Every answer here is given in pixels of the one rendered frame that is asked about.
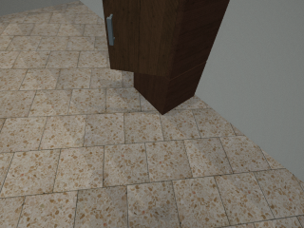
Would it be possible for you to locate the cupboard door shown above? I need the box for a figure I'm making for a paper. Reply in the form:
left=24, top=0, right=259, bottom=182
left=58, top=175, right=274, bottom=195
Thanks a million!
left=102, top=0, right=180, bottom=77

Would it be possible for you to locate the handle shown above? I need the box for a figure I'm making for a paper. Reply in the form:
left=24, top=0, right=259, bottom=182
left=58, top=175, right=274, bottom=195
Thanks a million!
left=106, top=13, right=115, bottom=46

